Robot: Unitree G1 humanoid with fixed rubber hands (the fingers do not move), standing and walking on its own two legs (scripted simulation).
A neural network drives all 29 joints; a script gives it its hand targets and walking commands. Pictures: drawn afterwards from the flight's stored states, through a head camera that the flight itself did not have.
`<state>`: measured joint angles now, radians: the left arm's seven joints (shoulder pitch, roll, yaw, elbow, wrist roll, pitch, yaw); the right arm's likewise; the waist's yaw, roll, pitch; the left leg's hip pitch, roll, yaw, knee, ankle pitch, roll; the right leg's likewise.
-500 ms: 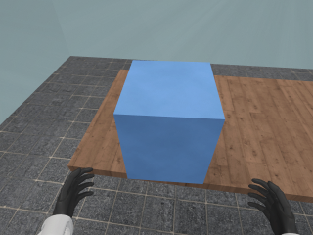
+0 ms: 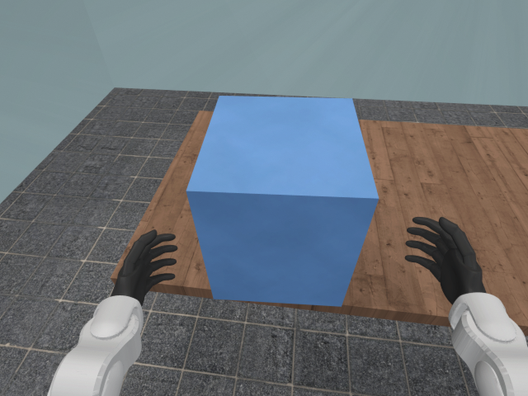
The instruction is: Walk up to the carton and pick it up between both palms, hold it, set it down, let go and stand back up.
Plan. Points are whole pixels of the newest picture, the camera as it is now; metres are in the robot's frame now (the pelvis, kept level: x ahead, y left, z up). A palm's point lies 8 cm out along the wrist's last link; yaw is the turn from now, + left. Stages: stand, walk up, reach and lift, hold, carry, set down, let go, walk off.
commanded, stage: reach and lift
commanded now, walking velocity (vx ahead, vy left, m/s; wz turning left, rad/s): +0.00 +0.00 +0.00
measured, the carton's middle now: (280, 201) +0.44 +0.01 +0.08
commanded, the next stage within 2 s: none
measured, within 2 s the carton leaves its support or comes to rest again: neither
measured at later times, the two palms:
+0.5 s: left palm (138, 221) +0.32 +0.21 +0.15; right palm (451, 221) +0.34 -0.22 +0.14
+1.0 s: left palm (141, 173) +0.38 +0.21 +0.18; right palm (443, 165) +0.41 -0.21 +0.19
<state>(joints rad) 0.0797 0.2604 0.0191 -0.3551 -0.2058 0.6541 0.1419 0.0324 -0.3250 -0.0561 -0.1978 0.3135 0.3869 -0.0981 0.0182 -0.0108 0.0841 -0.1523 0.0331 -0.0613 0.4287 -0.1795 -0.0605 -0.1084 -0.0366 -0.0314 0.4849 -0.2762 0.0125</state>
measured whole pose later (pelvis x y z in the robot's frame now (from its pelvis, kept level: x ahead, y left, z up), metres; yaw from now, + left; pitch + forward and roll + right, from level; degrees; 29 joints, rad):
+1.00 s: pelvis +0.01 +0.00 +0.00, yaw +0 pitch -1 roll +0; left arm -0.61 0.35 0.07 0.07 -0.21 0.85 0.13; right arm -0.72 -0.46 0.02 0.46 0.44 0.46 -0.07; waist 0.01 -0.03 0.03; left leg -0.24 0.03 -0.06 0.43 -0.18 -0.06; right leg -0.19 -0.04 -0.03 0.48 -0.27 0.01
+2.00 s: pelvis +0.01 +0.00 +0.00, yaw +0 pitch +7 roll +0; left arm -0.71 0.22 0.07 0.68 -0.22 0.28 0.09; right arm -0.75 -0.31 0.06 0.84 0.38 0.10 -0.12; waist 0.04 0.02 -0.03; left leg -0.38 0.04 -0.06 0.43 -0.16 -0.07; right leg -0.34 -0.02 -0.03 0.48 -0.26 0.01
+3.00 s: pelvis +0.01 +0.00 +0.00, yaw +0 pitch +7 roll +0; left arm -0.70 0.14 0.07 0.68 -0.20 0.24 0.13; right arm -0.77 -0.13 -0.09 0.85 0.22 0.09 -0.19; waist 0.05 0.01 -0.05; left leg -0.40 0.05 -0.06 0.43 -0.16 -0.07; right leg -0.36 -0.02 -0.03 0.48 -0.25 0.01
